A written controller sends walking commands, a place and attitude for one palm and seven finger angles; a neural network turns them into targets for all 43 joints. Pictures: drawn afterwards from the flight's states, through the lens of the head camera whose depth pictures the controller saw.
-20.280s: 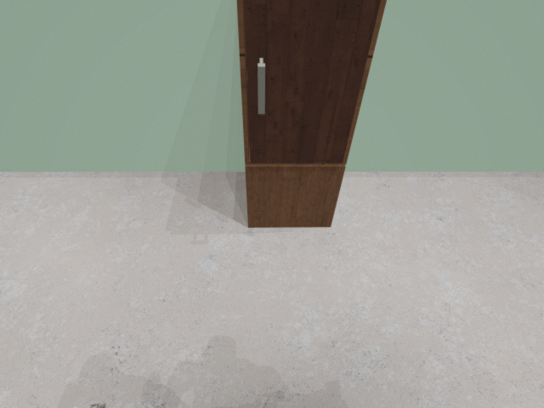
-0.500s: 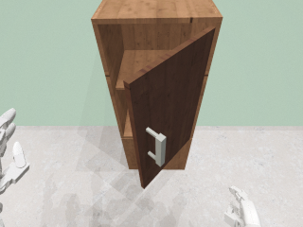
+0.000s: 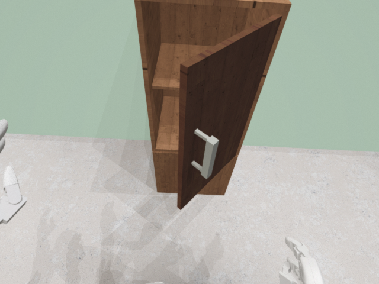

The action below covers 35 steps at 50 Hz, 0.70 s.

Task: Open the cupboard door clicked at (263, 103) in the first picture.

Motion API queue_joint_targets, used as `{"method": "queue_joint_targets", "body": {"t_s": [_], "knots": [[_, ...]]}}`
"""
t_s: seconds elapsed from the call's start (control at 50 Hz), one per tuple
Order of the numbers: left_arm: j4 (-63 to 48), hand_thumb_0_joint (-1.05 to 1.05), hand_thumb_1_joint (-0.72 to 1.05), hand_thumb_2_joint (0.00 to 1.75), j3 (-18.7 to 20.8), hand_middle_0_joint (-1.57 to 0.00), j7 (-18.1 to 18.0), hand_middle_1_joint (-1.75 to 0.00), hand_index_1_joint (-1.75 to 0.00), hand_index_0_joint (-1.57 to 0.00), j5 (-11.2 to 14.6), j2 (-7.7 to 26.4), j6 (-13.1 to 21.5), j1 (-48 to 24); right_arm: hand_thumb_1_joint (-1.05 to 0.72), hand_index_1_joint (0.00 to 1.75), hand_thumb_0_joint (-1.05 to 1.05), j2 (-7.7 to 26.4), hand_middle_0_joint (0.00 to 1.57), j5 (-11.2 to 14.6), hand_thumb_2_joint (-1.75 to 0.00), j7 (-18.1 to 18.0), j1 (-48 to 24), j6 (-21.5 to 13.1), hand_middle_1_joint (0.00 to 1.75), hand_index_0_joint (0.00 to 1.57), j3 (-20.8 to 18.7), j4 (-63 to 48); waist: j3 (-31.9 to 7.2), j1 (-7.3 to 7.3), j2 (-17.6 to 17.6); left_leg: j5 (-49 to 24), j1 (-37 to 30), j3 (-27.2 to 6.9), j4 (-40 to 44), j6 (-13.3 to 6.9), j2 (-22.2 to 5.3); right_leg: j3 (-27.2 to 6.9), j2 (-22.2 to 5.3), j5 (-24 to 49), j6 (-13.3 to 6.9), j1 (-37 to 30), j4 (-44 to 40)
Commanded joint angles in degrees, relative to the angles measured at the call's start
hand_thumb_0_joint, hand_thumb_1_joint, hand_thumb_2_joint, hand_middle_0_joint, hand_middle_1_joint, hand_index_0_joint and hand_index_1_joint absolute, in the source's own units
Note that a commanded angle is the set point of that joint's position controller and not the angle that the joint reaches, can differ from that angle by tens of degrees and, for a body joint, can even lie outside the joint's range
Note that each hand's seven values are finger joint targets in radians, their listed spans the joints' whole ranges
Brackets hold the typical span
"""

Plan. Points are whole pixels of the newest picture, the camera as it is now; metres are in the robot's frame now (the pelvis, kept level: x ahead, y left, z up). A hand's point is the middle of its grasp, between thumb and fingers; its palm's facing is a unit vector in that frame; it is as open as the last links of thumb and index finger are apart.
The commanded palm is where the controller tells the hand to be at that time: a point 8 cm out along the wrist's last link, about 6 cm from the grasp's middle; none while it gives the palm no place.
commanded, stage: step back with the hand held close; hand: left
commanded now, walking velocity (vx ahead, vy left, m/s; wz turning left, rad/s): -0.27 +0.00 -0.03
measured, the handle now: (202, 154) +0.44 -0.01 -0.01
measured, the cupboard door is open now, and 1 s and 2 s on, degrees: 49 49 49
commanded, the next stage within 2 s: stop stepping back and stand still in 0.42 s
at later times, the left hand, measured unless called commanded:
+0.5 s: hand out of the picture +0.11 +0.29 +0.17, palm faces +0.42 -0.81 -0.41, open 7.4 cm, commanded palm +0.05 +0.31 +0.19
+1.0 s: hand out of the picture +0.05 +0.26 +0.17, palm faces +0.35 -0.84 -0.40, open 7.4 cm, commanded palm -0.03 +0.30 +0.19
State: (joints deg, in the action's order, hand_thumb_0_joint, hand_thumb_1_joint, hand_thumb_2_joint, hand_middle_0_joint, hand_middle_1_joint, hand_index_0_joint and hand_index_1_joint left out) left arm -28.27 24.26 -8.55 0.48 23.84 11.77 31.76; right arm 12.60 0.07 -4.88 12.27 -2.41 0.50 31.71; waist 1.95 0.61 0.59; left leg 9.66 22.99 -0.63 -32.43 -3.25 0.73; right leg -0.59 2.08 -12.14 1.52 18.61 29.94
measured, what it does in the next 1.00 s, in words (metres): walks backwards: right foot, then left foot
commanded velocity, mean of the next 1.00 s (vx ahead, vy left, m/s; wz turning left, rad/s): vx -0.10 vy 0.01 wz -0.05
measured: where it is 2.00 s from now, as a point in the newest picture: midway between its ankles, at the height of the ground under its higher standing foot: outside the picture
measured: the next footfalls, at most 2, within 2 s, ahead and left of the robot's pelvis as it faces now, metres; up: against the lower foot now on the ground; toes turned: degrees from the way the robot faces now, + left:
right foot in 0.68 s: -0.27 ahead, -0.10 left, +0.00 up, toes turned -5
left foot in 0.82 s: +0.00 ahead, +0.08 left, +0.00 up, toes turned -2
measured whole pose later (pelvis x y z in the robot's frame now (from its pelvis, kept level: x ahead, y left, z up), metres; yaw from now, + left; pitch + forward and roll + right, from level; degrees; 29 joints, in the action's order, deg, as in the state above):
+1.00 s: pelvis -0.19 +0.01 -0.01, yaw -5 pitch -2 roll +0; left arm -26.1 25.6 -9.0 3.3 25.3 8.8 28.4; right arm 11.1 -1.0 -3.8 16.2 -6.5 0.4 38.1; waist -1.2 4.3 -3.0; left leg 5.5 24.5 4.0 -28.2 -2.4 1.8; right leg 2.8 2.8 -31.9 -2.2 10.1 37.0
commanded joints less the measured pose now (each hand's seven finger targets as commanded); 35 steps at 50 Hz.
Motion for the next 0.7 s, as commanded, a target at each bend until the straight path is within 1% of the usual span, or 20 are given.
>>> {"method": "queue_joint_targets", "body": {"t_s": [0.0, 0.02, 0.06, 0.12, 0.14, 0.18, 0.22, 0.24, 0.26, 0.3, 0.32, 0.36, 0.42, 0.5, 0.58, 0.6, 0.62, 0.64, 0.66, 0.68], "knots": [[-13.36, 0.0, 0.9, 0.9, 9.45, -0.2, -1.33, -0.3, -0.3, -0.2, -0.24, 10.57, 4.73, -3.11, -0.9, 0.3, 0.0, 8.67, 0.2, -0.18, -0.9, -0.66, -6.73, -5.09, 0.3, 0.2, -3.72, -9.0, -6.36, -1.17, 11.04, 32.79, 22.08, -13.23, 20.74, -4.42, -12.13, -0.93, 3.11, 1.07, -0.18, -22.88, 11.11], [-12.98, 0.0, 0.9, 0.9, 9.21, -0.2, -1.07, -0.3, -0.3, -0.2, -0.4, 9.76, 4.98, -3.23, -0.9, 0.3, 0.0, 8.49, 0.2, -0.43, -0.9, -0.56, -7.08, -5.39, 0.3, 0.2, -3.64, -8.92, -5.01, -1.14, 10.79, 34.88, 25.14, -13.08, 20.4, -4.82, -12.52, -1.63, 3.2, -0.72, -0.31, -24.02, 11.79], [-13.54, 0.0, 0.9, 0.9, 9.33, -0.2, -0.91, -0.3, -0.3, -0.2, 0.69, 9.93, 5.35, -1.85, -0.9, 0.3, 0.0, 7.78, 0.2, -0.44, -0.9, 0.01, -6.23, -6.11, 0.3, 0.2, -3.67, -8.25, -5.03, -0.66, 5.51, 25.38, 15.75, -8.5, 13.44, -2.43, -8.57, -5.3, 0.78, 1.37, -2.15, -14.99, 3.46], [-13.84, 0.0, 0.9, 0.9, 7.47, -0.2, -1.21, -0.3, -0.3, -0.2, 1.95, 10.39, 5.39, -1.74, -0.9, 0.3, 0.0, 6.38, 0.2, -0.1, -0.9, 0.83, -4.31, -6.08, 0.3, 0.2, -4.05, -5.9, -10.15, 0.17, -7.09, 9.41, -4.25, 0.66, -5.48, 3.0, -0.43, -16.85, -10.38, 6.16, -6.18, 1.83, -11.28], [-13.42, 0.0, 0.9, 0.9, 7.06, -0.2, -1.51, -0.3, -0.3, -0.2, 1.85, 10.73, 5.07, -2.77, -0.9, 0.3, 0.0, 6.19, 0.2, -0.1, -0.9, 0.89, -4.25, -5.69, 0.3, 0.2, -4.3, -5.11, -10.72, 0.35, -9.24, 8.5, -6.67, 1.48, -10.47, 3.89, 0.82, -18.17, -13.47, 8.71, -7.76, 4.19, -13.24], [-13.15, 0.0, 0.9, 0.9, 6.98, -0.2, -1.86, -0.3, -0.3, -0.2, 1.31, 11.79, 4.61, -4.92, -0.9, 0.3, 0.0, 5.4, 0.2, -0.29, -0.9, 0.76, -5.65, -4.91, 0.3, 0.2, -4.08, -4.81, -8.99, 0.46, -9.12, 9.73, -5.79, 0.67, -13.34, 3.97, 0.52, -16.56, -14.82, 16.82, -8.56, 4.42, -12.34], [-12.72, 0.0, 0.9, 0.9, 6.73, -0.2, -1.86, -0.3, -0.3, -0.2, 1.28, 11.75, 3.92, -6.04, -0.9, 0.3, 0.0, 5.31, 0.2, -0.19, -0.9, 0.15, -6.29, -4.22, 0.3, 0.2, -3.4, -4.23, -6.26, 0.92, -4.93, 4.24, -7.27, -0.11, -0.54, 3.87, -0.65, -10.2, -10.41, 19.96, -5.42, 3.64, -8.11], [-13.15, 0.0, 0.9, 0.9, 7.04, -0.2, -1.66, -0.3, -0.3, -0.2, 1.37, 11.95, 3.9, -6.25, -0.9, 0.3, 0.0, 6.5, 0.2, 0.11, -0.9, -0.34, -6.94, -4.09, 0.3, 0.2, -3.54, -4.5, -6.08, 0.56, 0.29, -4.99, -8.46, -1.72, 6.84, 2.85, -2.49, -6.45, -4.97, 16.85, -2.38, 3.13, -4.5], [-14.19, 0.0, 0.9, 0.9, 8.02, -0.2, -1.44, -0.3, -0.3, -0.2, 1.3, 12.57, 4.22, -6.25, -0.9, 0.3, 0.0, 7.67, 0.2, 0.27, -0.9, -0.62, -7.6, -4.08, 0.3, 0.2, -3.93, -5.3, -7.7, -0.53, 7.01, -11.81, -5.9, -5.74, 11.2, 1.21, -7.79, -2.54, 0.18, 11.58, -0.09, -1.71, -0.21], [-14.34, 0.0, 0.9, 0.9, 9.64, -0.2, -0.43, -0.3, -0.3, -0.2, 1.45, 12.42, 5.28, -3.39, -0.9, 0.3, 0.0, 8.14, 0.2, -0.68, -0.9, -0.21, -8.53, -5.45, 0.3, 0.2, -4.5, -6.43, -11.88, -1.45, 19.25, 5.42, 5.47, -18.27, 24.62, -3.88, -18.54, -1.07, 5.39, -12.53, -0.15, -11.26, 22.52], [-16.81, 0.0, 0.9, 0.9, 9.32, -0.2, -0.33, -0.3, -0.3, -0.2, 1.72, 11.61, 5.3, -4.5, -0.9, 0.3, 0.0, 7.16, 0.2, -1.65, -0.9, 0.39, -7.8, -6.31, 0.3, 0.2, -4.48, -6.09, -10.74, -1.17, 15.83, 12.26, 8.37, -21.23, 26.07, -5.53, -21.5, -3.67, 5.13, -16.07, -0.66, -9.36, 32.84], [-16.61, 0.0, 0.9, 0.9, 8.06, -0.2, -0.77, -0.3, -0.3, -0.2, 2.03, 10.22, 5.27, -3.81, -0.9, 0.3, 0.0, 6.46, 0.2, -1.32, -0.9, 1.21, -7.09, -7.42, 0.3, 0.2, -4.93, -4.51, -10.36, -1.41, 5.51, 6.6, -2.12, -14.85, 20.24, -6.16, -19.48, -4.48, 2.27, -15.62, -1.07, 0.8, 33.47], [-16.99, 0.0, 0.9, 0.9, 4.88, -0.2, -1.16, -0.3, -0.3, -0.2, 2.59, 7.94, 3.72, -3.68, -0.9, 0.3, 0.0, 6.35, 0.2, -1.14, -0.9, 1.82, -7.54, -7.76, 0.3, 0.2, -4.28, -3.59, -11.65, -1.0, 8.86, 8.56, -6.68, -10.81, 22.58, -4.12, -17.15, -1.03, 2.08, -16.92, -0.64, 1.52, 29.58], [-17.33, 0.0, 0.9, 0.9, 5.53, -0.2, -1.36, -0.3, -0.3, -0.2, 3.16, 10.04, 2.8, -5.23, -0.9, 0.3, 0.0, 6.24, 0.2, -1.58, -0.9, 1.54, -7.43, -7.65, 0.3, 0.2, -3.67, -3.03, -13.46, -0.95, 13.91, 11.95, -11.2, -8.09, 27.35, -0.68, -14.54, 2.93, 3.79, -19.9, -1.98, -2.65, 17.12], [-17.98, 0.0, 0.9, 0.9, 7.7, -0.2, -0.9, -0.3, -0.3, -0.2, 4.57, 11.7, 3.09, 0.24, -0.9, 0.3, 0.0, 5.39, 0.2, -1.39, -0.9, 1.99, -5.9, -6.98, 0.3, 0.2, -2.88, -4.54, -15.66, -1.39, 16.33, 13.05, -12.91, -1.06, 24.28, 6.67, -8.0, 8.2, 5.47, -17.88, -4.51, -11.51, -8.55], [-19.11, 0.0, 0.9, 0.9, 10.43, -0.2, -0.82, -0.3, -0.3, -0.2, 4.56, 14.52, 3.22, 3.04, -0.9, 0.3, 0.0, 5.25, 0.2, -1.46, -0.9, 2.09, -5.39, -6.38, 0.3, 0.2, -2.98, -4.87, -16.97, -1.22, 13.55, 8.41, -14.37, 2.45, 18.5, 8.05, -4.9, 6.44, 3.21, -13.67, -5.57, -11.79, -14.91], [-20.64, 0.0, 0.9, 0.9, 10.27, -0.2, -0.56, -0.3, -0.3, -0.2, 4.72, 14.74, 3.92, 3.53, -0.9, 0.3, 0.0, 4.93, 0.2, -1.03, -0.9, 2.2, -5.4, -5.61, 0.3, 0.2, -2.29, -5.23, -15.54, -0.98, 7.03, 4.36, -18.18, 4.91, 7.35, 6.75, -2.33, 1.52, -2.85, -9.61, -6.86, -4.78, -19.15], [-21.01, 0.0, 0.9, 0.9, 13.01, -0.2, -1.04, -0.3, -0.3, -0.2, 4.73, 17.31, 4.42, 3.64, -0.9, 0.3, 0.0, 4.85, 0.2, -1.42, -0.9, 2.17, -6.25, -4.86, 0.3, 0.2, -1.83, -4.92, -13.46, -0.84, -0.08, 2.31, -19.67, 3.21, -4.42, 5.19, -2.2, -6.04, -11.16, -7.29, -8.71, 5.15, -21.39], [-20.75, 0.0, 0.9, 0.9, 14.6, -0.2, -1.73, -0.3, -0.3, -0.2, 4.91, 18.67, 4.41, 2.02, -0.9, 0.3, 0.0, 4.69, 0.2, -1.98, -0.9, 2.06, -6.73, -4.88, 0.3, 0.2, -1.14, -4.27, -13.85, -0.98, -2.56, 1.89, -16.69, 1.9, -9.34, 4.63, -2.84, -8.42, -16.28, -2.45, -10.6, 5.79, -19.41], [-15.97, 0.0, 0.9, 0.9, 14.07, -0.2, -2.01, -0.3, -0.3, -0.2, 4.73, 17.78, 3.92, 1.71, -0.9, 0.3, 0.0, 4.95, 0.2, -2.19, -0.9, 2.31, -5.87, -5.61, 0.3, 0.2, -0.75, -4.02, -14.11, -0.5, -2.56, 1.52, -12.93, 2.16, -8.09, 4.8, -4.12, -8.32, -17.47, 0.75, -11.08, 2.28, -17.59]]}}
